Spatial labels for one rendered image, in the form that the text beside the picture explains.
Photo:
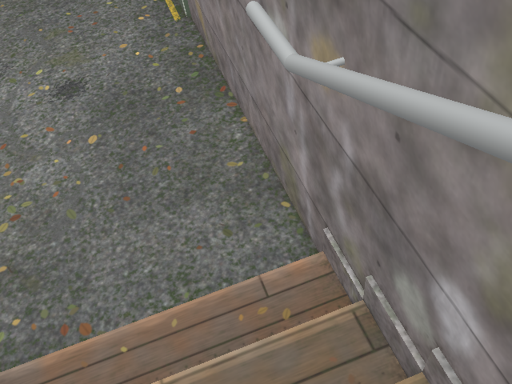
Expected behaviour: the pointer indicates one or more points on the stairs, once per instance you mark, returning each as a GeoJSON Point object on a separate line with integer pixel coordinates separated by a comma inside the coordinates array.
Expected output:
{"type": "Point", "coordinates": [291, 325]}

